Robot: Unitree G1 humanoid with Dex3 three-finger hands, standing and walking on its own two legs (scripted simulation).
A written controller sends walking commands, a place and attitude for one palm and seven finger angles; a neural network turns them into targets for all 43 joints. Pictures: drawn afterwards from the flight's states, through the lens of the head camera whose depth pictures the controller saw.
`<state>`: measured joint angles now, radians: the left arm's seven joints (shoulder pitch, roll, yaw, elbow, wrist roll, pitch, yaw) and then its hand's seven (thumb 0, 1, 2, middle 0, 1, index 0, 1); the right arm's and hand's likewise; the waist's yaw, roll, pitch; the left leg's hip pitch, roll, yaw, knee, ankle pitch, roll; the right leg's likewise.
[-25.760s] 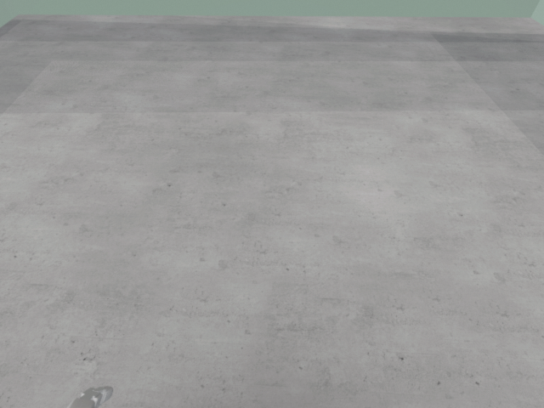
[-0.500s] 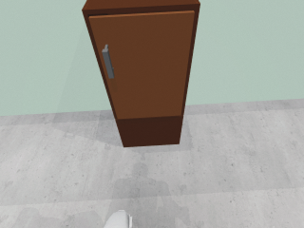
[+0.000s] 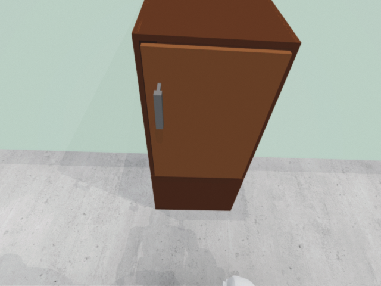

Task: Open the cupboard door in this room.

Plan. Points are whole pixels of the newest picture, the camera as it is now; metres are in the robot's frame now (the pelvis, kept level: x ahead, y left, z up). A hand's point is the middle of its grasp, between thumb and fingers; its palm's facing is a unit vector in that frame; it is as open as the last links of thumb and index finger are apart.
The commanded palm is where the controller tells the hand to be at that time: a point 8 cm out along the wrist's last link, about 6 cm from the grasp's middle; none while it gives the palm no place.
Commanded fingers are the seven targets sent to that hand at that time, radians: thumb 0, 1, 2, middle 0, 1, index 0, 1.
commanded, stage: come to a stop and stand still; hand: left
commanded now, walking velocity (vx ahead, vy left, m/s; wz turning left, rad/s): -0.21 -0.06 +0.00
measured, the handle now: (159, 106) +0.58 +0.14 +0.03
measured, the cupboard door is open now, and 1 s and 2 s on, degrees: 0 0 0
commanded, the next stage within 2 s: look again from close up in 0.84 s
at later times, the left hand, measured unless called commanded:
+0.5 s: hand out of the picture +0.06 +0.16 -0.17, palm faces +0.07 -0.96 -0.27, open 7.3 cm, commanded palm none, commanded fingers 0.00 0.90 0.90 -0.20 -0.30 -0.20 -0.30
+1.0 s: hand out of the picture +0.00 +0.16 -0.18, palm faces -0.02 -0.97 -0.22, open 7.3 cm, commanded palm none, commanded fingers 0.00 0.90 0.90 -0.20 -0.30 -0.20 -0.30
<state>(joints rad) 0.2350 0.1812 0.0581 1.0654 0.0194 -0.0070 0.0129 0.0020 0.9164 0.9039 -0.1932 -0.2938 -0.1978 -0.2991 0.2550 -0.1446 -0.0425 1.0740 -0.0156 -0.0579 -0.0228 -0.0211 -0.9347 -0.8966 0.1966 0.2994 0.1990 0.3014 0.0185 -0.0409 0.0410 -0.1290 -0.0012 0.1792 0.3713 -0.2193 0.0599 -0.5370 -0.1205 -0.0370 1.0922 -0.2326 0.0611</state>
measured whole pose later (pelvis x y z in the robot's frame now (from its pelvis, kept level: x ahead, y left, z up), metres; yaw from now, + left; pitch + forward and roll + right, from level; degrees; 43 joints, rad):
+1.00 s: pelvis -0.02 -0.02 -0.01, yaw -2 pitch +1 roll +2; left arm 0.26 0.18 0.03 1.06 0.02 0.01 0.01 0.01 0.91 0.90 -0.20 -0.29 -0.20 -0.30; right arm 0.33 -0.13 -0.03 1.08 -0.02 0.00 -0.03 0.00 -0.91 -0.90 0.20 0.30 0.20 0.30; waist -0.02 -0.01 0.06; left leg -0.20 0.04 0.06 0.51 -0.33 -0.03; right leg -0.28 -0.03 -0.05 0.55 -0.28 0.01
